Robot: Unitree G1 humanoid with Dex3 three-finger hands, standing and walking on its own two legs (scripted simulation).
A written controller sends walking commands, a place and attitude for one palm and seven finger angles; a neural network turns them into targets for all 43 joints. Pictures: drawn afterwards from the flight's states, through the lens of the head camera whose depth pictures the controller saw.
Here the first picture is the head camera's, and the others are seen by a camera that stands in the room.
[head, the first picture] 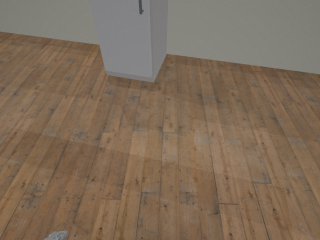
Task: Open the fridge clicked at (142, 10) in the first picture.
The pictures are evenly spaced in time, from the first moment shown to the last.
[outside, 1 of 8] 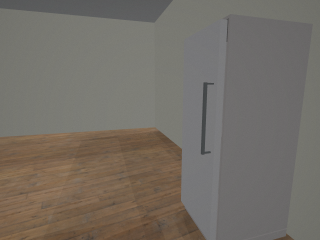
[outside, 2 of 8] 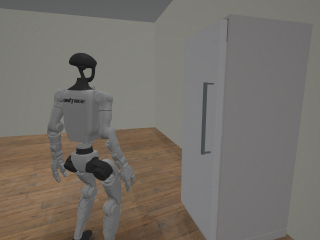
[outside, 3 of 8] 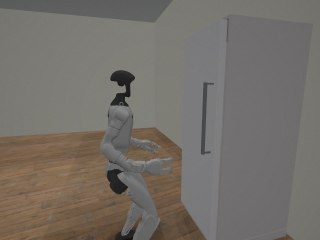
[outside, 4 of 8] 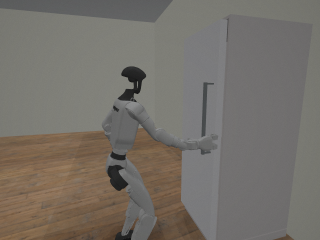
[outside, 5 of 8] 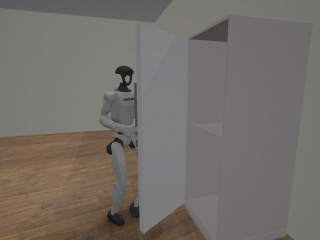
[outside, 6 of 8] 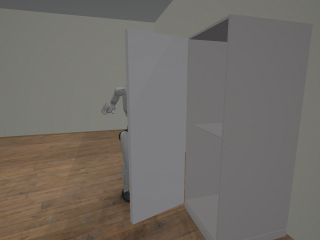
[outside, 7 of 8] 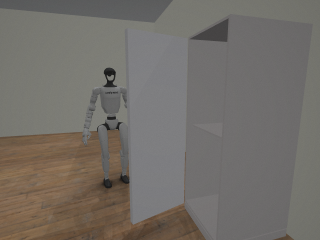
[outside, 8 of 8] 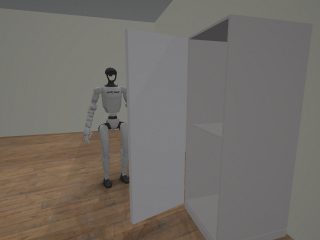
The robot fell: no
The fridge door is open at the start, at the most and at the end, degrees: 0 82 73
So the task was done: yes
